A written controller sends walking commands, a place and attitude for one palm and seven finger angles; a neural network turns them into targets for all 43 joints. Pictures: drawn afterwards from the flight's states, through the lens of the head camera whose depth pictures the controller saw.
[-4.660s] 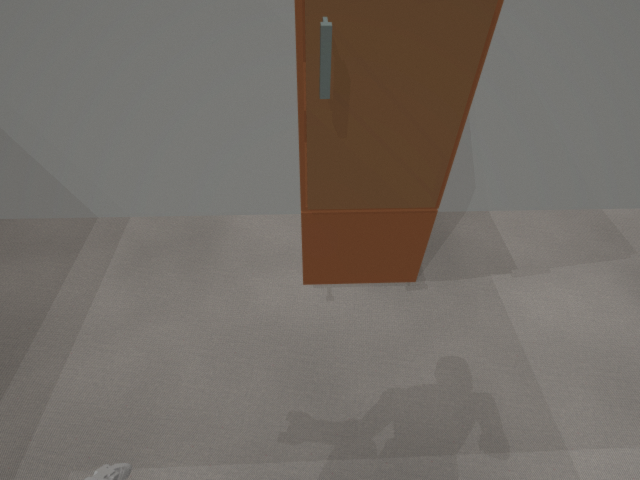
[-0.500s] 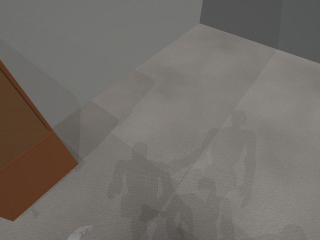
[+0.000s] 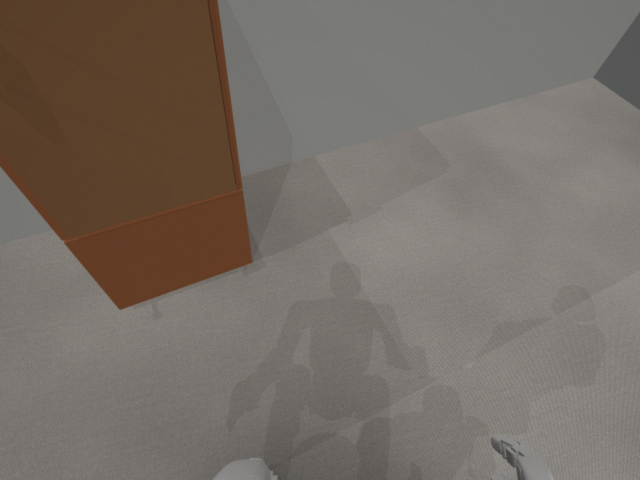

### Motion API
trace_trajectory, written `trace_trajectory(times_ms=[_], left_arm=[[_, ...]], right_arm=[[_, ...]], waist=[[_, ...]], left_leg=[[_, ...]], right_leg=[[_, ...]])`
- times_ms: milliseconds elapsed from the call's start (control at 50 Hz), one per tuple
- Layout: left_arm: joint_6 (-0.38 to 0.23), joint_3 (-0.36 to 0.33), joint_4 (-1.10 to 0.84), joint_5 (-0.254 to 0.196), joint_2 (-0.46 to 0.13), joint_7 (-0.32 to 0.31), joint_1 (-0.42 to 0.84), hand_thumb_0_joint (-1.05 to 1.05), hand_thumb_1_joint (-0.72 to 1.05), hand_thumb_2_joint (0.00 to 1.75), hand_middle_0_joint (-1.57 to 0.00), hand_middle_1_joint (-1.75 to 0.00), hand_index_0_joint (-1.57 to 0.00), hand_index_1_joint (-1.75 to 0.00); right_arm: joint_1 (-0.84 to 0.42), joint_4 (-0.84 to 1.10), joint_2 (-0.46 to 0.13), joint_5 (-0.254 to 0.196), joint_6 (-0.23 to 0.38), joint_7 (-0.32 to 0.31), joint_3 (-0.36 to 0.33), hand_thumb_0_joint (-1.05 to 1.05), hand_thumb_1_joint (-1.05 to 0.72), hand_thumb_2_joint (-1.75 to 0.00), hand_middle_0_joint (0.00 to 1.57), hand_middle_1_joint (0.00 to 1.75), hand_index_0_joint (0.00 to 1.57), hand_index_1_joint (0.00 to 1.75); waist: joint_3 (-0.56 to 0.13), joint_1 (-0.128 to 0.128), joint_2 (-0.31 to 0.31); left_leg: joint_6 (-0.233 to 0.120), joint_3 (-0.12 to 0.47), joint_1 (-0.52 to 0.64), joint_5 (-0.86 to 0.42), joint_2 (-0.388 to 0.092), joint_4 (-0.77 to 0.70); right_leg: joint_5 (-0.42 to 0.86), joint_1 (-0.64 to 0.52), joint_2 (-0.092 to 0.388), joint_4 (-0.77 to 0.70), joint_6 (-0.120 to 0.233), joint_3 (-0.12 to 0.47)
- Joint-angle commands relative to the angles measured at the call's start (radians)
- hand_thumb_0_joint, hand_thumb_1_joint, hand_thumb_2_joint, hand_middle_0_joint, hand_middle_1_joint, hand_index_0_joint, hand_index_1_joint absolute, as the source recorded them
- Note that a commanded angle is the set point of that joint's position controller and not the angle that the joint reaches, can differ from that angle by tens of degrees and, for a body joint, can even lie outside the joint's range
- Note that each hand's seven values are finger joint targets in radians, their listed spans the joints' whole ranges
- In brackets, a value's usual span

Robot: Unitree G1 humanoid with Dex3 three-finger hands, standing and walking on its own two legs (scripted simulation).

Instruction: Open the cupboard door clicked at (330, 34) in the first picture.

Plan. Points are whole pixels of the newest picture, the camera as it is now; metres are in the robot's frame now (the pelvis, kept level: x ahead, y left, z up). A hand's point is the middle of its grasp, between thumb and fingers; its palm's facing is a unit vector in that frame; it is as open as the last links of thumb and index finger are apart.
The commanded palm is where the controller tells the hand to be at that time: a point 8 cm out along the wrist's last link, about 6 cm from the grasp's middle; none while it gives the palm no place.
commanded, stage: turn to face it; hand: left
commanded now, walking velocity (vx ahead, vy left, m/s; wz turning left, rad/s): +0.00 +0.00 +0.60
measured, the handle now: out of the picture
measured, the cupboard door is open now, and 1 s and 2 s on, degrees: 0 0 0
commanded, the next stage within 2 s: take the last steps up to it in 0.78 s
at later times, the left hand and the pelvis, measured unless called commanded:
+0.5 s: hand out of the picture +0.11 +0.23 -0.12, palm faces +0.25 -0.94 -0.24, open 7.4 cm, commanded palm none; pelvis +0.00 +0.00 +0.02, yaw +16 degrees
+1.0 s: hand out of the picture -0.10 +0.15 -0.14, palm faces +0.53 -0.81 -0.24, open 7.4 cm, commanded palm none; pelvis -0.01 -0.02 +0.02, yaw +30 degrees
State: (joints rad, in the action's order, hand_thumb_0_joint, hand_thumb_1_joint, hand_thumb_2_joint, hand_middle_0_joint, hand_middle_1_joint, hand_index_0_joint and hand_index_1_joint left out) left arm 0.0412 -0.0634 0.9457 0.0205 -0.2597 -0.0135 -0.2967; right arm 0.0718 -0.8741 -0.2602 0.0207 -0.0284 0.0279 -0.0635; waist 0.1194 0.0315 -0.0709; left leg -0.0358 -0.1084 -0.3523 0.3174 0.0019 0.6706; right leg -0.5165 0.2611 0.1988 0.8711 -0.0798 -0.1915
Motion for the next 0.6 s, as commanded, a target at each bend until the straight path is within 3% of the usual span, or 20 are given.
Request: trace_trajectory(times_ms=[0, 60, 100, 200, 340, 460, 520, 540, 560, 580], left_arm=[[-0.012, -0.025, -0.148, -0.008, -0.088, -0.015, 0.112, 0.00, 0.90, 0.90, -0.20, -0.30, -0.20, -0.30], [-0.009, -0.034, -0.106, -0.004, -0.095, 0.000, 0.069, 0.00, 0.90, 0.90, -0.20, -0.30, -0.20, -0.30], [-0.005, -0.034, -0.094, -0.002, -0.087, 0.002, 0.049, 0.00, 0.90, 0.90, -0.20, -0.30, -0.20, -0.30], [-0.003, -0.035, -0.114, 0.000, -0.085, -0.004, 0.101, 0.00, 0.90, 0.90, -0.20, -0.30, -0.20, -0.30], [-0.012, -0.028, -0.165, -0.008, -0.075, -0.013, 0.225, 0.00, 0.90, 0.90, -0.20, -0.30, -0.20, -0.30], [-0.016, -0.019, -0.166, -0.018, -0.053, -0.021, 0.192, 0.00, 0.90, 0.90, -0.20, -0.30, -0.20, -0.30], [-0.024, -0.018, -0.150, -0.022, -0.065, -0.027, 0.130, 0.00, 0.90, 0.90, -0.20, -0.30, -0.20, -0.30], [-0.031, -0.020, -0.141, -0.023, -0.074, -0.030, 0.089, 0.00, 0.90, 0.90, -0.20, -0.30, -0.20, -0.30], [-0.040, -0.031, -0.133, -0.015, -0.125, -0.035, 0.060, 0.00, 0.90, 0.90, -0.20, -0.30, -0.20, -0.30], [-0.044, -0.043, -0.141, 0.001, -0.201, -0.039, 0.070, 0.00, 0.90, 0.90, -0.20, -0.30, -0.20, -0.30]], right_arm=[[0.225, 0.003, -0.247, -0.010, 0.017, -0.033, -0.064, 0.00, -0.90, -0.90, 0.20, 0.30, 0.20, 0.30], [0.078, 0.046, -0.172, -0.002, 0.023, -0.037, -0.035, 0.00, -0.90, -0.90, 0.20, 0.30, 0.20, 0.30], [0.075, 0.048, -0.167, -0.003, 0.027, -0.035, -0.033, 0.00, -0.90, -0.90, 0.20, 0.30, 0.20, 0.30], [0.126, 0.034, -0.163, -0.003, 0.024, -0.032, -0.041, 0.00, -0.90, -0.90, 0.20, 0.30, 0.20, 0.30], [0.211, 0.008, -0.153, 0.004, 0.019, -0.037, -0.054, 0.00, -0.90, -0.90, 0.20, 0.30, 0.20, 0.30], [0.212, 0.004, -0.154, 0.008, 0.008, -0.040, -0.060, 0.00, -0.90, -0.90, 0.20, 0.30, 0.20, 0.30], [0.185, 0.008, -0.140, 0.002, 0.003, -0.035, -0.058, 0.00, -0.90, -0.90, 0.20, 0.30, 0.20, 0.30], [0.178, 0.012, -0.130, -0.004, 0.002, -0.032, -0.056, 0.00, -0.90, -0.90, 0.20, 0.30, 0.20, 0.30], [0.191, 0.014, -0.083, -0.014, 0.002, -0.027, -0.051, 0.00, -0.90, -0.90, 0.20, 0.30, 0.20, 0.30], [0.206, 0.035, -0.027, -0.016, 0.003, -0.028, -0.044, 0.00, -0.90, -0.90, 0.20, 0.30, 0.20, 0.30]], waist=[[-0.255, -0.121, 0.278], [-0.161, -0.048, 0.224], [-0.158, -0.034, 0.197], [-0.158, -0.049, 0.182], [-0.161, -0.084, 0.208], [-0.208, -0.070, 0.227], [-0.218, -0.039, 0.207], [-0.238, -0.019, 0.183], [-0.245, -0.011, 0.047], [-0.217, -0.011, -0.224]], left_leg=[[-0.187, 0.405, 0.378, -0.788, -0.370, -0.256], [-0.118, 0.307, 0.203, -0.572, -0.247, -0.302], [-0.111, 0.301, 0.176, -0.506, -0.219, -0.327], [-0.121, 0.388, 0.194, -0.376, -0.203, -0.358], [-0.156, 0.528, 0.237, -0.445, -0.208, -0.325], [-0.152, 0.607, 0.200, -0.489, -0.181, -0.295], [-0.107, 0.591, 0.121, -0.471, -0.130, -0.256], [-0.069, 0.560, 0.063, -0.389, -0.099, -0.220], [-0.009, 0.468, -0.090, -0.168, -0.036, -0.114], [0.070, 0.249, -0.289, 0.176, 0.108, 0.114]], right_leg=[[-0.067, 0.347, -0.044, 0.384, -0.009, 0.170], [0.098, 0.278, -0.056, 0.347, -0.016, 0.183], [0.151, 0.257, -0.072, 0.308, -0.021, 0.183], [0.187, 0.278, -0.091, 0.224, -0.032, 0.202], [0.101, 0.270, -0.127, 0.084, -0.026, 0.229], [0.079, 0.114, -0.185, -0.105, 0.005, 0.231], [0.192, -0.050, -0.207, -0.326, 0.023, 0.217], [0.292, -0.161, -0.187, -0.474, 0.028, 0.220], [0.303, -0.313, -0.050, -0.576, 0.064, 0.336], [0.342, -0.365, 0.219, -0.616, 0.172, 0.599]])
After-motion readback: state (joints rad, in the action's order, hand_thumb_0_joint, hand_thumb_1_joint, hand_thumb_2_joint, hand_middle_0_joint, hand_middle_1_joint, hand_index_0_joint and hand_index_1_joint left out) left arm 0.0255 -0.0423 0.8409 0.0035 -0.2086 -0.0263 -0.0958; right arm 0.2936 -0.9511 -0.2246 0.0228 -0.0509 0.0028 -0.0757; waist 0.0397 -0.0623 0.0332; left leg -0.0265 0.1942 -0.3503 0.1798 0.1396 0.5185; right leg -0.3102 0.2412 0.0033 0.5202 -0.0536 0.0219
